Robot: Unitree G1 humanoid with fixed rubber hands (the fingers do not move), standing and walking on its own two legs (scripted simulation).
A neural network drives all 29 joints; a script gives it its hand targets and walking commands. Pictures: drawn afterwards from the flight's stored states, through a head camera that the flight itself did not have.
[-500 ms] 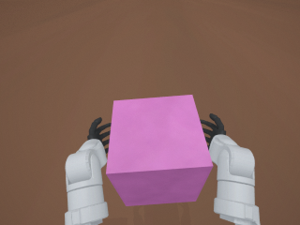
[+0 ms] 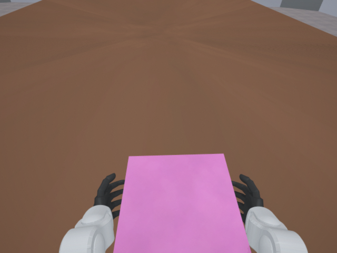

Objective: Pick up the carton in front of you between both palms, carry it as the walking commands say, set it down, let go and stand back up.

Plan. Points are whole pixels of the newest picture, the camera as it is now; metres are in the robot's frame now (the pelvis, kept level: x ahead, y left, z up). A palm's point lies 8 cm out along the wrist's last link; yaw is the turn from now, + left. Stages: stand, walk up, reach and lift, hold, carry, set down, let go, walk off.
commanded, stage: carry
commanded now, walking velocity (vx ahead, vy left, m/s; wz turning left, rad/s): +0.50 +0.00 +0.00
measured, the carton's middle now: (178, 224) +0.23 -0.01 +0.01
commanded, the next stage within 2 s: none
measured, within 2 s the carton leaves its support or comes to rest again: neither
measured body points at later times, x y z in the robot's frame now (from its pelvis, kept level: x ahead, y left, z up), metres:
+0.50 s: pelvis +0.31 -0.05 -0.01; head +0.32 -0.07 +0.44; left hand +0.53 +0.12 +0.05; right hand +0.56 -0.18 +0.04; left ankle +0.23 +0.07 -0.68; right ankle +0.38 -0.13 -0.75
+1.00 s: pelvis +0.46 -0.01 -0.02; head +0.44 +0.00 +0.43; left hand +0.72 +0.15 +0.06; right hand +0.72 -0.16 +0.06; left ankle +0.47 +0.09 -0.75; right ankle +0.39 -0.13 -0.75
